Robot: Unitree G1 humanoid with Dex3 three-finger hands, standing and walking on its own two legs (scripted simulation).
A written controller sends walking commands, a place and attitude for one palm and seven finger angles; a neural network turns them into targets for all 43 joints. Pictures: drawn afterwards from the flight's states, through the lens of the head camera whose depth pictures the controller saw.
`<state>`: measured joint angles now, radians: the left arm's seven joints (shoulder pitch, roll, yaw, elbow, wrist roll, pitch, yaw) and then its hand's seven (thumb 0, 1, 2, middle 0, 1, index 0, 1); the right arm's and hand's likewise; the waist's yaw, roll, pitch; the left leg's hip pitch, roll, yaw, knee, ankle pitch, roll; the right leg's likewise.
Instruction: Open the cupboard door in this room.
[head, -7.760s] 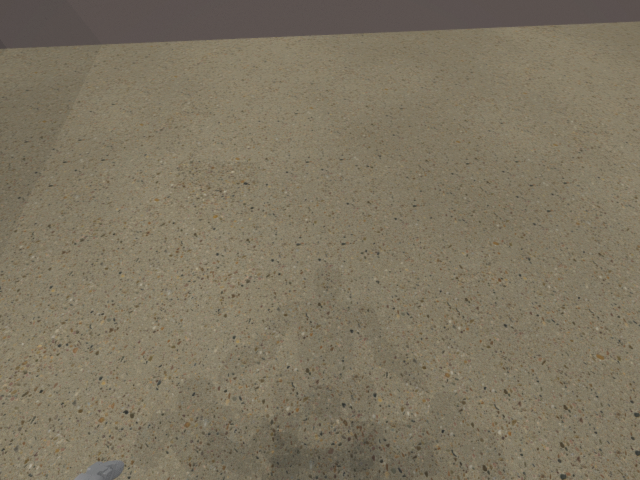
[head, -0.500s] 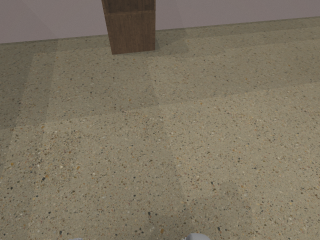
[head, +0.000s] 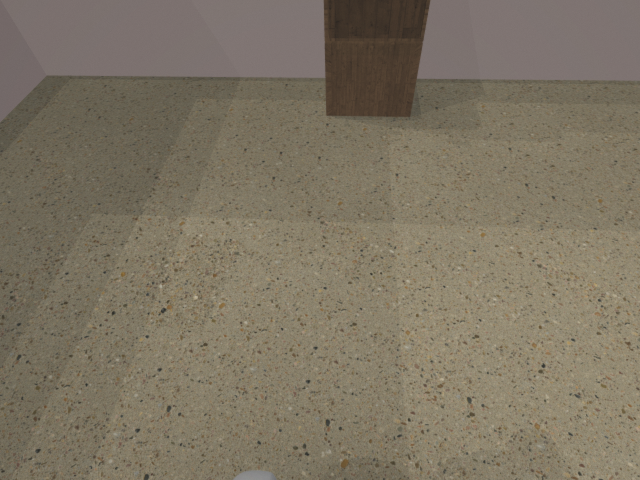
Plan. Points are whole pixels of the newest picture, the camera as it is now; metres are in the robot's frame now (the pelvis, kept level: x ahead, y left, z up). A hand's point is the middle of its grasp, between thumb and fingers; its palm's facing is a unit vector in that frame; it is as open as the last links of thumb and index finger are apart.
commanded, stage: turn or walk to find it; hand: left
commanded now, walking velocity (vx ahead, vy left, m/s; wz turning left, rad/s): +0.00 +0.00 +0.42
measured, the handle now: out of the picture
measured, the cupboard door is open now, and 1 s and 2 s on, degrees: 0 0 0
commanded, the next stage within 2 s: none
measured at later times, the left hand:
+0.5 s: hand out of the picture +0.03 +0.24 -0.16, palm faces +0.21 -0.93 -0.28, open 7.4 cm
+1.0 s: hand out of the picture -0.09 +0.23 -0.20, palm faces +0.45 -0.87 -0.23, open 7.4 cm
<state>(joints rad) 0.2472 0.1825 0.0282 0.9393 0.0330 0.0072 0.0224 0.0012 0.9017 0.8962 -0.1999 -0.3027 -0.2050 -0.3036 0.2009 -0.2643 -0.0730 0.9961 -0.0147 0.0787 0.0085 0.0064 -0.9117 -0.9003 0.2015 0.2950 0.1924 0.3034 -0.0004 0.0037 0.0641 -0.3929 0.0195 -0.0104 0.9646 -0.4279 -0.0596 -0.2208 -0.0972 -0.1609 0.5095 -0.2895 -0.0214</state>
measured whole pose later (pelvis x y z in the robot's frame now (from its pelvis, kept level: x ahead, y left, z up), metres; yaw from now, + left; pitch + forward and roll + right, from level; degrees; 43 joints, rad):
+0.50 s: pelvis -0.01 +0.02 -0.01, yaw +11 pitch +0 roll +1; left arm 0.18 0.24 0.05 0.93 0.01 0.04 0.02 0.00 0.91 0.90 -0.20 -0.30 -0.20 -0.30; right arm 0.17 -0.20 -0.04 0.96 -0.02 0.03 -0.01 0.00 -0.90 -0.90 0.21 0.30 0.20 0.30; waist -0.01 0.00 0.06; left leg -0.21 -0.03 -0.07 0.51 -0.30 0.00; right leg -0.33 -0.06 -0.05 0.70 -0.39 0.08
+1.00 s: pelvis -0.03 +0.03 -0.02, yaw +25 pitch -1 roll +0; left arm 0.24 0.25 0.06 0.98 0.02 0.05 0.02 0.00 0.90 0.90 -0.20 -0.30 -0.21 -0.30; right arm 0.17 -0.21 -0.05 0.98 -0.01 0.03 0.01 0.01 -0.91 -0.90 0.20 0.30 0.19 0.30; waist 0.01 -0.06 0.08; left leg -0.27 0.01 0.08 0.61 -0.31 0.01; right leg -0.30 -0.16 -0.20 0.74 -0.44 0.05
